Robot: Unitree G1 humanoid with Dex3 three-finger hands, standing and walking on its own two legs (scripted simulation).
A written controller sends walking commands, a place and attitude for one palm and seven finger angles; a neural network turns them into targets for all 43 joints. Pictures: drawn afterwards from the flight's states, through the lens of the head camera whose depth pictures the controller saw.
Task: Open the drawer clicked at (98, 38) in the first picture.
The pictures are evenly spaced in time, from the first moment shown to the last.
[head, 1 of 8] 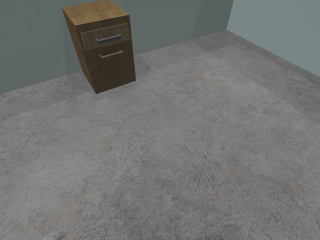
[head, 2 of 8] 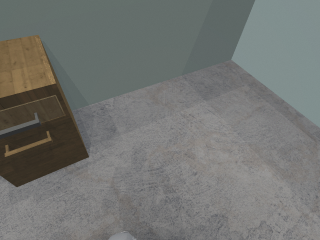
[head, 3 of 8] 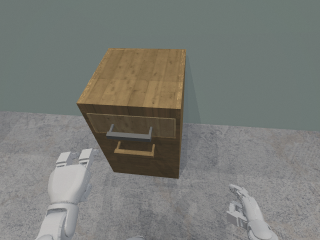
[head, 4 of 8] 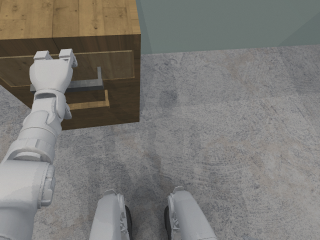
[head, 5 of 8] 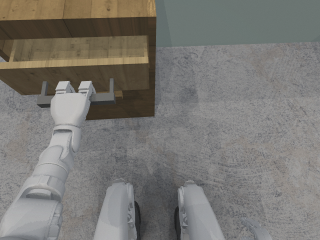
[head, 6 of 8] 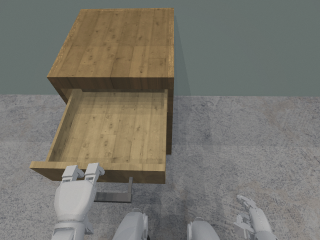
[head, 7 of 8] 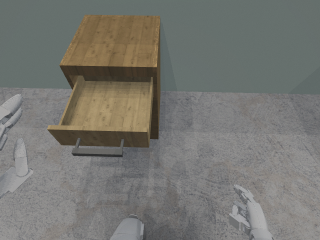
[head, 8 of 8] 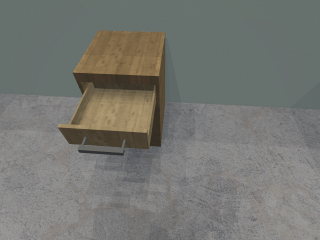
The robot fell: no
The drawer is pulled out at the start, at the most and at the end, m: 0.00 0.30 0.30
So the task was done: yes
